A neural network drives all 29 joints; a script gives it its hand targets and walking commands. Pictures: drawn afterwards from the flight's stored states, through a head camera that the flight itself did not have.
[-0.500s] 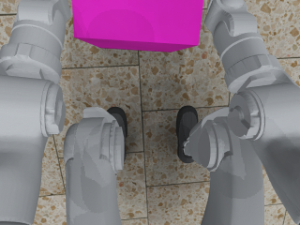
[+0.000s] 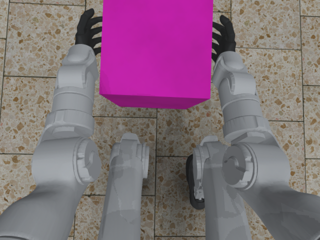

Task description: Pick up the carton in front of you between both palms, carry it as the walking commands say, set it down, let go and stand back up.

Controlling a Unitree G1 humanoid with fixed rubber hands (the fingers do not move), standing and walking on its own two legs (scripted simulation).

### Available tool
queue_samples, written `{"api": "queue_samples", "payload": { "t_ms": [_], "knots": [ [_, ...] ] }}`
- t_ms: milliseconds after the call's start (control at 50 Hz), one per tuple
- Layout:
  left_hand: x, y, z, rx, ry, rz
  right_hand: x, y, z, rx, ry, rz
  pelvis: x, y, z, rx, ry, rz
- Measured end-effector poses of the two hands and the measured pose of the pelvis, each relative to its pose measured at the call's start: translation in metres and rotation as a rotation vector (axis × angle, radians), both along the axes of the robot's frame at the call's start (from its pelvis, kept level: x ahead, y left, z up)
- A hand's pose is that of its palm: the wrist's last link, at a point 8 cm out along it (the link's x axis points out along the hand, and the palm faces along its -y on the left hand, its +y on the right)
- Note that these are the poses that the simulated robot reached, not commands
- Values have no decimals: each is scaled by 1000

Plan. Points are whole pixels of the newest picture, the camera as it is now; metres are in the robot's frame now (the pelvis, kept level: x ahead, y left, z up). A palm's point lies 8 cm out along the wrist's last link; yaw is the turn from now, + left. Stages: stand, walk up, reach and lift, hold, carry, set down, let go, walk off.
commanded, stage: reach and lift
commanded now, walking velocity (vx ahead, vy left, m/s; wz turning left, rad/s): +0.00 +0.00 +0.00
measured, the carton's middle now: (155, 64) +0.51 +0.05 -0.14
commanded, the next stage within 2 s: none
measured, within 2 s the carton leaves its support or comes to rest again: neither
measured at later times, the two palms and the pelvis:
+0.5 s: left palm (63, 29) +0.47 +0.19 +0.07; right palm (272, 34) +0.48 -0.11 +0.08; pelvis +0.03 +0.00 +0.12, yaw +1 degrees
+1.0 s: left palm out of the picture +0.43 +0.17 +0.23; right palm out of the picture +0.44 -0.13 +0.24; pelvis +0.07 +0.00 +0.26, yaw +2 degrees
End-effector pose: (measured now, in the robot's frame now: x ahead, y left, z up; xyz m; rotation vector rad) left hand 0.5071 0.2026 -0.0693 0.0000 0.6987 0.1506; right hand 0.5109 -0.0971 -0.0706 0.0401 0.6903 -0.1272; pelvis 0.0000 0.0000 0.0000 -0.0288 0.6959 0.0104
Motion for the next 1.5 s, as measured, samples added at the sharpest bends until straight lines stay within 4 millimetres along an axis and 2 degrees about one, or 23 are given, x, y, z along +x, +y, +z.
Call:
{"api": "queue_samples", "payload": {
  "t_ms": [80,200,320,440,740,1140,1320,1420,1500],
  "knots": [
    [-5,-5,30,5,16,-10,-7,-5,29,-11,15,-2,-3,-2,23,-2,15,11],
    [-9,-15,59,6,7,-19,-12,-15,61,-9,3,-15,-1,-3,51,2,39,3],
    [-17,-18,85,-4,-6,-8,-17,-18,89,-7,-10,-14,8,-3,75,9,42,-1],
    [-28,-16,119,-17,-10,11,-25,-16,125,-7,-13,-5,20,-3,103,10,13,6],
    [-56,-25,221,-27,1,13,-53,-25,227,-9,-3,-8,49,0,190,13,-135,20],
    [-94,-35,344,-27,-3,29,-87,-35,350,-16,-7,16,88,-3,296,34,-412,24],
    [-110,-40,398,-18,-17,34,-100,-39,402,-22,-20,32,101,-4,331,41,-570,28],
    [-118,-43,425,-11,-33,36,-106,-42,429,-30,-37,46,103,-5,342,44,-659,31],
    [-123,-45,438,-3,-31,32,-111,-44,443,-34,-34,51,101,-5,347,46,-717,30]
  ]
}}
